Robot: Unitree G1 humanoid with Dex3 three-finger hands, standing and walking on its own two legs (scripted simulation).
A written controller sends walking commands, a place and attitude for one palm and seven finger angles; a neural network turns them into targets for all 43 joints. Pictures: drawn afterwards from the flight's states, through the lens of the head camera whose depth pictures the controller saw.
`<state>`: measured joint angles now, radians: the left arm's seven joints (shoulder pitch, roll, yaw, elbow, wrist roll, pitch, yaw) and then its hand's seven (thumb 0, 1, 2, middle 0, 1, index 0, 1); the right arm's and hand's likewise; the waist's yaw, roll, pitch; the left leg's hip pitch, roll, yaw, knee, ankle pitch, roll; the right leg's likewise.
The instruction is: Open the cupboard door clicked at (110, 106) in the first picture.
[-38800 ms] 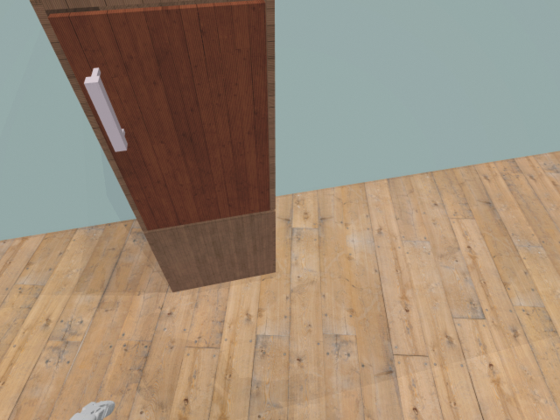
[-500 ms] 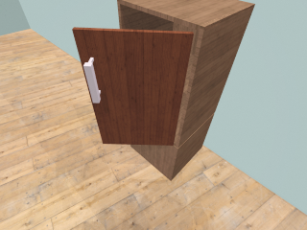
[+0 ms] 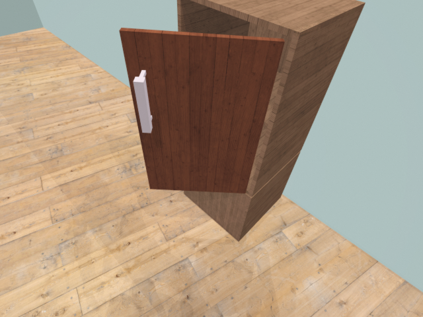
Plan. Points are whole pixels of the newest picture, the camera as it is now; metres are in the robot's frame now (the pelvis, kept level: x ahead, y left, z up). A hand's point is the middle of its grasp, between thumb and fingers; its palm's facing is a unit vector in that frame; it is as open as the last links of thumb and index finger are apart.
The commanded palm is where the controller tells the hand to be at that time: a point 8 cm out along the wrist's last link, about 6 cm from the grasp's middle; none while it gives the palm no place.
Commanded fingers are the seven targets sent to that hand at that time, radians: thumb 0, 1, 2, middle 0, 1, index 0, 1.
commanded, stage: look again from close up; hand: left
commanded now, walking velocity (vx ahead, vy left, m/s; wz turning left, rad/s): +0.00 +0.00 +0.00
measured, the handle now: (145, 102) +0.61 +0.21 +0.08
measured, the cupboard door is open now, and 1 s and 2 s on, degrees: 43 43 43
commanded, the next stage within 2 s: raise the hand with hooked fingers in 0.14 s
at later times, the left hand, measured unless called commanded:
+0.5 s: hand (109, 288) +0.16 +0.18 +0.03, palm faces +0.19 -0.98 -0.02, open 7.6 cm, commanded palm +0.09 +0.25 -0.04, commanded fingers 0.00 0.57 0.76 -0.22 -0.51 -0.22 -0.51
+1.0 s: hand out of the picture +0.03 +0.22 +0.00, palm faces -0.01 -0.99 -0.14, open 10.6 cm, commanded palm +0.01 +0.31 +0.01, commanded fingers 0.00 -0.01 0.51 -0.27 -0.88 -0.27 -0.88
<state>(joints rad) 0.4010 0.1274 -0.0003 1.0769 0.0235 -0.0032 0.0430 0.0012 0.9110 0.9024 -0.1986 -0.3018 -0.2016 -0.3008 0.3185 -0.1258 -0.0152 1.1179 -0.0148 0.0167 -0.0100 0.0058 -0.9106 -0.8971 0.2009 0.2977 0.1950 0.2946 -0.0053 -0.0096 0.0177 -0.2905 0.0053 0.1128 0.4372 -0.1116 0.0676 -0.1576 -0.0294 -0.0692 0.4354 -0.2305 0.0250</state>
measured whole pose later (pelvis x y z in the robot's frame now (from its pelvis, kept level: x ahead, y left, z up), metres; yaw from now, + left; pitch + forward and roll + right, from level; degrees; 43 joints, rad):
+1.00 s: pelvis -0.20 +0.00 -0.15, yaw +15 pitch -8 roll -10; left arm -0.09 0.35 0.02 0.01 -0.20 -0.01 -0.28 0.00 0.21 0.61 -0.25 -0.74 -0.25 -0.74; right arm 0.12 -0.26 0.12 0.59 0.04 0.01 -0.07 0.01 -0.90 -0.90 0.21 0.30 0.20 0.30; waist -0.01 0.10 0.01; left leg -0.96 -0.01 0.02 1.19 -0.32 0.05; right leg -0.76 0.04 -0.10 1.24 -0.35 0.01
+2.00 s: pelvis -1.56 +0.16 -0.03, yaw -3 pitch -6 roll +4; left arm 0.33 0.36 0.05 0.88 0.06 0.12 0.04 -0.03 -0.50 0.30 -0.16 -0.30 -0.16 -0.30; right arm 0.37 -0.24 -0.06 0.81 -0.02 0.08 -0.02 0.00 -0.91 -0.90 0.20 0.30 0.19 0.29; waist -0.02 -0.15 0.09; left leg -0.13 -0.09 0.08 0.64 -0.54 0.08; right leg -0.66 0.04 0.15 0.89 -0.30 0.03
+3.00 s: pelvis -2.60 +0.21 +0.01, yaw -5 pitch -4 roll +1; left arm 0.42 0.11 -0.01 1.09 0.01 0.04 0.03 -0.01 -0.48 0.31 -0.15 -0.30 -0.15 -0.30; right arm 0.32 -0.18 -0.05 1.00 -0.01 0.08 -0.02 0.00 -0.91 -0.90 0.20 0.30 0.20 0.29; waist -0.01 0.04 0.04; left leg -0.41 -0.03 -0.05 0.96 -0.20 -0.02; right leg -0.04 0.09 -0.03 0.33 -0.22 -0.11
